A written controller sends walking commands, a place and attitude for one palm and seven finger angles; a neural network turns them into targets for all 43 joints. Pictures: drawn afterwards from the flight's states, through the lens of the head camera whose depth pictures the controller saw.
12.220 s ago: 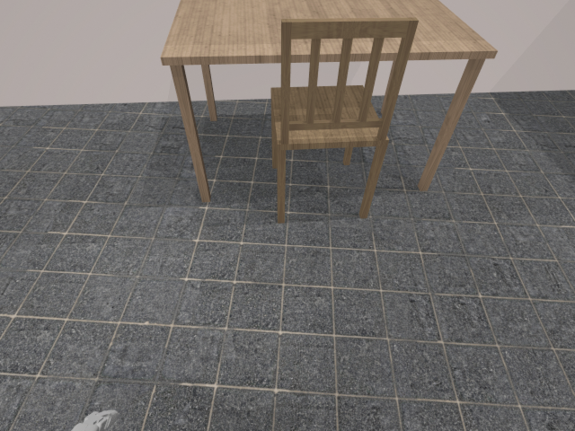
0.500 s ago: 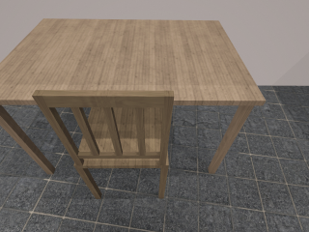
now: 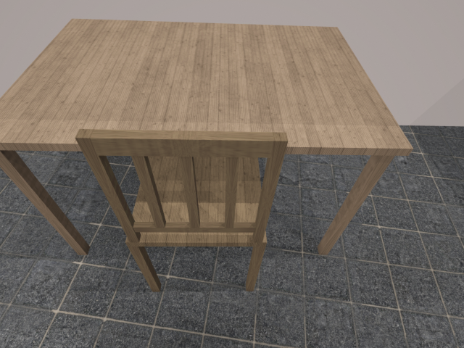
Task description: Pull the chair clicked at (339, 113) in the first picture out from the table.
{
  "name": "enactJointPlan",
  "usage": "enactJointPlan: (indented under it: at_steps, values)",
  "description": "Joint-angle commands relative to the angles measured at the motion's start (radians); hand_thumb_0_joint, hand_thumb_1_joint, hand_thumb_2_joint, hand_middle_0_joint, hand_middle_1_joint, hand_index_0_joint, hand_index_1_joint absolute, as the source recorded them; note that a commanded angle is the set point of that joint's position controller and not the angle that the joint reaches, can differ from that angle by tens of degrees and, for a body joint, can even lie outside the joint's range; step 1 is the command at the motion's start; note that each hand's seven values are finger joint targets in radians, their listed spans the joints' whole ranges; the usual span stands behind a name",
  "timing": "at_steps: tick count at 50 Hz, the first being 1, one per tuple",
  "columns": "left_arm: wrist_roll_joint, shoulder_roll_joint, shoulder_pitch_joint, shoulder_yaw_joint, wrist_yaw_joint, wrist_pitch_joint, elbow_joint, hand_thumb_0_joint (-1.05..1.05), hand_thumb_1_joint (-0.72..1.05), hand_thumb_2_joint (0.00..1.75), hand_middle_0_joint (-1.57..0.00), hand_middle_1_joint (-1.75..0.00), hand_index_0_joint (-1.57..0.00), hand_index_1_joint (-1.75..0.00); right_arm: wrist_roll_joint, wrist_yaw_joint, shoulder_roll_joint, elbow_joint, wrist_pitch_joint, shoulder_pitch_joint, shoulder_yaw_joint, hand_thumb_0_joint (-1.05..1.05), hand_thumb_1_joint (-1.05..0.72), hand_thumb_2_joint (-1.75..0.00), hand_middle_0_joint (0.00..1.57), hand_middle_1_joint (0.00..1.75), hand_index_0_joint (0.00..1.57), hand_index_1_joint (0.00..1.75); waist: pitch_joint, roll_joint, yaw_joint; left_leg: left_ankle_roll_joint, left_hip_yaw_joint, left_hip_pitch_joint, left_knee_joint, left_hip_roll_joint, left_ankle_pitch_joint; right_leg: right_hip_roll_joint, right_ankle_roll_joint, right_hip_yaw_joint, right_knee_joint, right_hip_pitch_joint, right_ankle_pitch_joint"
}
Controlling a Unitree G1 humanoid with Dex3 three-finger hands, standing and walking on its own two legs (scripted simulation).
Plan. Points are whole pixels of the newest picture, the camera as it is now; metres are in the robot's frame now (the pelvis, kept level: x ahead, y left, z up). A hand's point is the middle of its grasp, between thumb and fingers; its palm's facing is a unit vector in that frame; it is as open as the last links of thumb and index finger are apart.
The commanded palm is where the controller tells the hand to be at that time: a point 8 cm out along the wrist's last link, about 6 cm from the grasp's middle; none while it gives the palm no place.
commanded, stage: look again from close up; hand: left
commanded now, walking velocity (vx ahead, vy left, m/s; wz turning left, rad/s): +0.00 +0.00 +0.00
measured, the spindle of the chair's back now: (191, 194) +0.46 +0.13 -0.08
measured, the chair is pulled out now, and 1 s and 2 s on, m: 0.00 0.00 0.00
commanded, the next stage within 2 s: shuffle to correct the standing spot in 1.04 s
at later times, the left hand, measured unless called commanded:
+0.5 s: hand out of the picture -0.03 +0.14 -0.17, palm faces +0.01 -0.98 -0.19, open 7.4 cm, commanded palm none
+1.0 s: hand out of the picture -0.02 +0.13 -0.17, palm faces +0.02 -0.98 -0.19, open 7.4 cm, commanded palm none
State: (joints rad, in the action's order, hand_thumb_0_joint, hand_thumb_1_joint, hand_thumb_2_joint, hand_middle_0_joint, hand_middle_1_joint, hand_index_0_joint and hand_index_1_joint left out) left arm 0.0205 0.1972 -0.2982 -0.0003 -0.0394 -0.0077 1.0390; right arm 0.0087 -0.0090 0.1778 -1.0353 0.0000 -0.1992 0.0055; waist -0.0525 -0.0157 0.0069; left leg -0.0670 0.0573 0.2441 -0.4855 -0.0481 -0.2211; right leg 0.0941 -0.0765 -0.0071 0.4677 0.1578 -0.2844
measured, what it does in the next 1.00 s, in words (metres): stands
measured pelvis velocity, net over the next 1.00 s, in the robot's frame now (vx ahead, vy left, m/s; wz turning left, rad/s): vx -0.01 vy -0.03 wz -0.01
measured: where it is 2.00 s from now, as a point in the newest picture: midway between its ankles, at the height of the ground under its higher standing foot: outside the picture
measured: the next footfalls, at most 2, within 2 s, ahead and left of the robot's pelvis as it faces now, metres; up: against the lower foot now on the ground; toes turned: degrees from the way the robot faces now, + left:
right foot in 1.72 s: +0.06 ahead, -0.13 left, +0.00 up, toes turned +1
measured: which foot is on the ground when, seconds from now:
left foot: down 0.00-1.00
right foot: down 0.00-1.00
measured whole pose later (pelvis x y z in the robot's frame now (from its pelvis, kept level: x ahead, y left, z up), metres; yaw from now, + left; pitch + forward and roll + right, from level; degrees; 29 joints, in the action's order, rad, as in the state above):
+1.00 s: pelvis -0.01 -0.03 +0.00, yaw +0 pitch -2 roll +0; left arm 0.02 0.13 -0.31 0.00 -0.04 0.01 1.12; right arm 0.00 -0.02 0.14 -1.14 0.01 -0.27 0.00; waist -0.05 0.00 -0.01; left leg -0.02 0.04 0.23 -0.45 0.00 -0.19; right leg 0.05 -0.03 -0.02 0.46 0.16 -0.27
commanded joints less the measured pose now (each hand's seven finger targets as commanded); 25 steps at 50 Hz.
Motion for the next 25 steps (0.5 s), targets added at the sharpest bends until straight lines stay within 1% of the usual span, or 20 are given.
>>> enactJointPlan:
  at_steps: [1,3,4,6,8,9,12,16,18,22,23,24,25]
  values:
    - [0.002,0.092,-0.064,-0.014,-0.003,0.014,-0.017,0.00,0.90,0.90,-0.20,-0.30,-0.20,-0.30,-0.002,-0.008,0.138,0.029,-0.019,-0.035,0.029,0.00,-0.90,-0.90,0.20,0.30,0.20,0.30,0.015,0.055,0.000,0.028,-0.167,-0.049,0.179,0.152,0.038,0.007,0.059,0.001,-0.055,0.048,0.059]
    - [0.002,0.087,-0.074,-0.011,-0.003,0.015,0.000,0.00,0.90,0.90,-0.20,-0.30,-0.20,-0.30,-0.004,-0.007,0.134,0.017,-0.017,-0.042,0.027,0.00,-0.90,-0.90,0.20,0.30,0.20,0.30,-0.002,0.043,-0.001,0.030,-0.171,-0.038,0.193,0.149,-0.006,0.009,0.060,0.006,-0.063,0.050,0.054]
    - [0.002,0.090,-0.080,-0.010,-0.002,0.015,0.006,0.00,0.90,0.90,-0.20,-0.30,-0.20,-0.30,-0.006,-0.007,0.133,0.014,-0.016,-0.041,0.027,0.00,-0.90,-0.90,0.20,0.30,0.20,0.30,-0.009,0.041,0.003,0.028,-0.166,-0.037,0.195,0.148,-0.015,0.010,0.061,0.006,-0.072,0.050,0.052]
    - [0.002,0.084,-0.085,-0.009,-0.003,0.016,0.017,0.00,0.90,0.90,-0.20,-0.30,-0.20,-0.30,-0.005,-0.006,0.129,0.001,-0.014,-0.050,0.026,0.00,-0.90,-0.90,0.20,0.30,0.20,0.30,-0.016,0.038,-0.001,0.032,-0.164,-0.031,0.199,0.143,-0.045,0.012,0.063,0.011,-0.076,0.056,0.043]
    - [0.000,0.080,-0.093,-0.007,-0.004,0.020,0.031,0.00,0.90,0.90,-0.20,-0.30,-0.20,-0.30,-0.006,-0.005,0.123,-0.011,-0.014,-0.059,0.025,0.00,-0.90,-0.90,0.20,0.30,0.20,0.30,-0.007,0.027,-0.001,0.033,-0.156,-0.044,0.189,0.138,-0.031,0.016,0.065,0.015,-0.082,0.056,0.051]
    - [0.000,0.081,-0.093,-0.006,-0.003,0.020,0.034,0.00,0.90,0.90,-0.20,-0.30,-0.20,-0.30,-0.008,-0.005,0.120,-0.017,-0.012,-0.059,0.024,0.00,-0.90,-0.90,0.20,0.30,0.20,0.30,-0.024,0.014,0.000,0.032,-0.153,-0.038,0.189,0.136,-0.041,0.014,0.067,0.020,-0.093,0.063,0.040]
    - [-0.001,0.071,-0.097,-0.007,-0.005,0.022,0.046,0.00,0.90,0.90,-0.20,-0.30,-0.20,-0.30,-0.006,-0.006,0.112,-0.032,-0.012,-0.078,0.023,0.00,-0.90,-0.90,0.20,0.30,0.20,0.30,-0.010,0.019,-0.006,0.037,-0.145,-0.051,0.182,0.133,-0.028,0.017,0.070,0.025,-0.091,0.067,0.043]
    - [0.000,0.063,-0.100,-0.007,-0.007,0.024,0.055,0.00,0.90,0.90,-0.20,-0.30,-0.20,-0.30,-0.008,-0.006,0.098,-0.045,-0.011,-0.086,0.022,0.00,-0.90,-0.90,0.20,0.30,0.20,0.30,-0.031,0.015,-0.005,0.039,-0.136,-0.039,0.174,0.129,-0.020,0.018,0.071,0.029,-0.098,0.076,0.044]
    - [-0.001,0.059,-0.102,-0.007,-0.008,0.026,0.061,0.00,0.90,0.90,-0.20,-0.30,-0.20,-0.30,-0.008,-0.007,0.091,-0.052,-0.010,-0.092,0.020,0.00,-0.90,-0.90,0.20,0.30,0.20,0.30,-0.031,-0.006,-0.005,0.040,-0.131,-0.046,0.164,0.127,-0.005,0.019,0.073,0.035,-0.102,0.080,0.044]
    - [-0.002,0.053,-0.100,-0.008,-0.008,0.028,0.062,0.00,0.90,0.90,-0.20,-0.30,-0.20,-0.30,-0.007,-0.008,0.080,-0.062,-0.009,-0.100,0.019,0.00,-0.90,-0.90,0.20,0.30,0.20,0.30,-0.033,-0.009,-0.009,0.043,-0.124,-0.050,0.152,0.124,0.011,0.018,0.077,0.042,-0.108,0.091,0.038]
    - [-0.002,0.051,-0.099,-0.008,-0.008,0.028,0.063,0.00,0.90,0.90,-0.20,-0.30,-0.20,-0.30,-0.007,-0.008,0.079,-0.063,-0.009,-0.104,0.019,0.00,-0.90,-0.90,0.20,0.30,0.20,0.30,-0.033,0.006,-0.008,0.044,-0.121,-0.052,0.151,0.125,0.015,0.019,0.077,0.041,-0.106,0.093,0.039]
    - [-0.002,0.054,-0.099,-0.008,-0.008,0.028,0.061,0.00,0.90,0.90,-0.20,-0.30,-0.20,-0.30,-0.008,-0.008,0.076,-0.066,-0.007,-0.098,0.019,0.00,-0.90,-0.90,0.20,0.30,0.20,0.30,-0.054,0.001,-0.006,0.045,-0.120,-0.043,0.155,0.124,-0.002,0.014,0.077,0.041,-0.115,0.102,0.021]
    - [-0.002,0.051,-0.098,-0.008,-0.008,0.028,0.062,0.00,0.90,0.90,-0.20,-0.30,-0.20,-0.30,-0.007,-0.007,0.072,-0.067,-0.007,-0.101,0.019,0.00,-0.90,-0.90,0.20,0.30,0.20,0.30,-0.055,0.008,-0.007,0.047,-0.122,-0.038,0.157,0.122,-0.014,0.017,0.079,0.047,-0.117,0.107,0.013]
